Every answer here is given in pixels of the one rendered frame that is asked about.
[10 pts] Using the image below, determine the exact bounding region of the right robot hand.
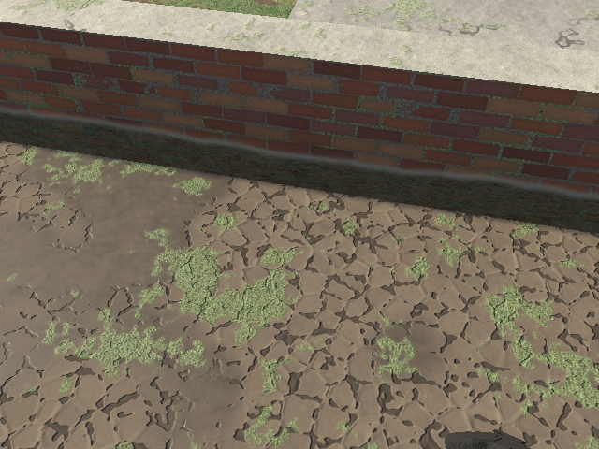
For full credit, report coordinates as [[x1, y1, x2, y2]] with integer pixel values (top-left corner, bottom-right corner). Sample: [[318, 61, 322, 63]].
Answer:
[[445, 429, 531, 449]]

